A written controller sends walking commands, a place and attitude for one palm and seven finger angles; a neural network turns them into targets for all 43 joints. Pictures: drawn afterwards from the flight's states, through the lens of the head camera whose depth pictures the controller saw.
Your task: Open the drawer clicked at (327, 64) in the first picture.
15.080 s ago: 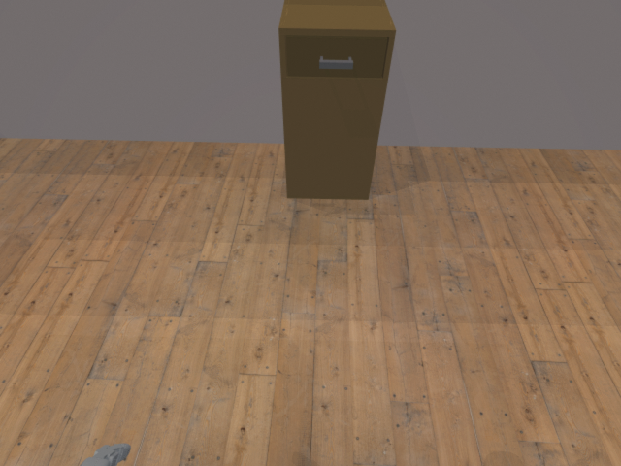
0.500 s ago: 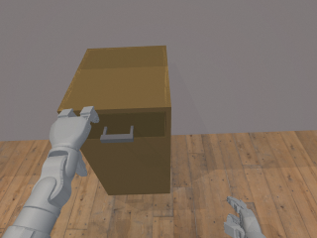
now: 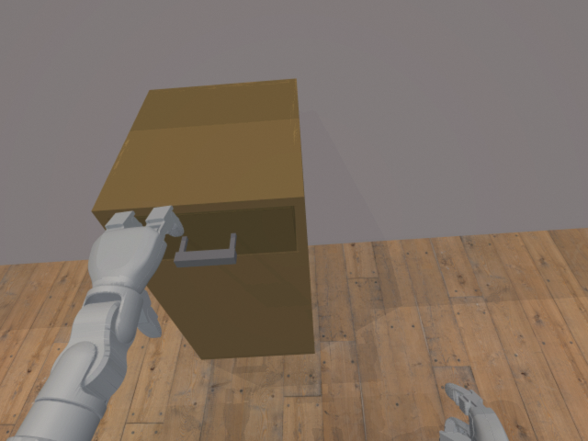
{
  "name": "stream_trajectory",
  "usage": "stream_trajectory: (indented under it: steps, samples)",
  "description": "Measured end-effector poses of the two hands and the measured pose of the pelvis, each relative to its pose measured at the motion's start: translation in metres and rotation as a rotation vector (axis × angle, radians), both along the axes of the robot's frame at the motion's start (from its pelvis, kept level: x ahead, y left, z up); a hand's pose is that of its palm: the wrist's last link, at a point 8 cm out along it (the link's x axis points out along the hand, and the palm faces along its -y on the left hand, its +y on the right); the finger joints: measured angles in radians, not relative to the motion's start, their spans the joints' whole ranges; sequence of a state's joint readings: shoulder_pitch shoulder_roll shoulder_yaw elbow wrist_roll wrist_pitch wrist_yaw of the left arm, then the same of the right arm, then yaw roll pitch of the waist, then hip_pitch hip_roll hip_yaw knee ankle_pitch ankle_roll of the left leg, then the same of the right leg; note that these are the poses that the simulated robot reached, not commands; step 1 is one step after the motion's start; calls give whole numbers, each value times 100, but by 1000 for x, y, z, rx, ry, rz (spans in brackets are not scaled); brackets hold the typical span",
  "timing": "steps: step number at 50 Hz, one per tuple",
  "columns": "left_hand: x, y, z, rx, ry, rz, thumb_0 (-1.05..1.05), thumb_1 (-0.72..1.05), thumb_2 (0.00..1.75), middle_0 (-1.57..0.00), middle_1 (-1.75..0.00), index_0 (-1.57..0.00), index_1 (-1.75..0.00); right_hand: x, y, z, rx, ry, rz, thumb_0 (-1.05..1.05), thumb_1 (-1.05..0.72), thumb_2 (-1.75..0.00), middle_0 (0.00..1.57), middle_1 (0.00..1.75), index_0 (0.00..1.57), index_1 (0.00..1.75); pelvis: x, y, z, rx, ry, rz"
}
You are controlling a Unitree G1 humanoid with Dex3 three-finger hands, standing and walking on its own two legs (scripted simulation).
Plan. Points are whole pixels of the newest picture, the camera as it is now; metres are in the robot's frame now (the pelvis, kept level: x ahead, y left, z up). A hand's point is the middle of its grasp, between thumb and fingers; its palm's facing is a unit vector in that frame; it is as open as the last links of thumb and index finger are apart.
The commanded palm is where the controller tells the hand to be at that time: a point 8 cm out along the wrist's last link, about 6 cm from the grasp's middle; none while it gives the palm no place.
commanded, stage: move the hooked fingers above the handle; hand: left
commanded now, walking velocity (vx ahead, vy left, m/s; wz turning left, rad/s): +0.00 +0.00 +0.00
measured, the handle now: (207, 249) +0.47 +0.24 -0.09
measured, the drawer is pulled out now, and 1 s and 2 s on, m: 0.00 0.00 0.00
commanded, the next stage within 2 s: none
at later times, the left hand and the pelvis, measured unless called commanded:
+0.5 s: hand (170, 271) +0.34 +0.24 +0.03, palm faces -0.06 -0.06 -1.00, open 13.9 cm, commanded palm +0.32 +0.24 +0.09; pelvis +0.00 -0.02 -0.01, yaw +0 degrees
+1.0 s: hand (185, 263) +0.38 +0.23 +0.00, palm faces -0.04 -0.04 -1.00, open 13.9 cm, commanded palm +0.36 +0.24 +0.05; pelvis +0.00 +0.01 -0.02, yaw -1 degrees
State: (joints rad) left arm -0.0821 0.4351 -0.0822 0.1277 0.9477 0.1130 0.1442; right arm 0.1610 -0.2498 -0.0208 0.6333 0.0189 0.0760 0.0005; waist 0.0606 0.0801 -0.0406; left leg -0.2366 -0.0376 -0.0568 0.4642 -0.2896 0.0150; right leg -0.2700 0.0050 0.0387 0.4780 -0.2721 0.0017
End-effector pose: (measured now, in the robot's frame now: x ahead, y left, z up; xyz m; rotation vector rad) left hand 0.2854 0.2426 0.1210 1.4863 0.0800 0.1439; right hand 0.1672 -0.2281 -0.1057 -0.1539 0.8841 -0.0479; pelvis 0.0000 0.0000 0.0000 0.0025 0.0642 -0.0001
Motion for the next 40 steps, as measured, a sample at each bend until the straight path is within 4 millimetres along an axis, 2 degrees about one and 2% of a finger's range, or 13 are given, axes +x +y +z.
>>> stream_trajectory:
  steps: [7, 16, 19, 29, 40]
  samples:
    - [3, -15, -14, 1, 66, -36, 0, -49, 30, -32, -120, -31, -120, 15, -14, 8, -15, -51, -6, 2, -91, -90, 20, 30, 20, 30, 3, -13, -1, 5, 1, -7]
    - [12, 2, -22, 32, 61, 13, 0, -49, 30, -32, -120, -32, -120, 14, -32, 4, -54, -34, -19, 1, -91, -90, 20, 30, 20, 30, 3, -24, -5, 4, 31, 2]
    - [19, 5, -26, 32, 79, 19, 0, -49, 30, -32, -120, -31, -120, 8, -36, -1, -62, -12, -31, 1, -91, -90, 20, 30, 20, 30, 3, -23, -6, 3, 46, 6]
    - [44, -9, -45, 14, 82, -79, 0, -49, 30, -32, -120, -31, -120, -26, -37, -15, -70, 74, -97, 1, -91, -90, 20, 30, 20, 30, 4, -13, -11, 3, 90, -9]
    - [57, 2, -56, 33, 51, -22, 0, -49, 30, -32, -120, -31, -120, -62, -25, -26, -49, 160, -142, 1, -91, -90, 20, 30, 20, 30, 3, 0, -14, -2, 118, -23]
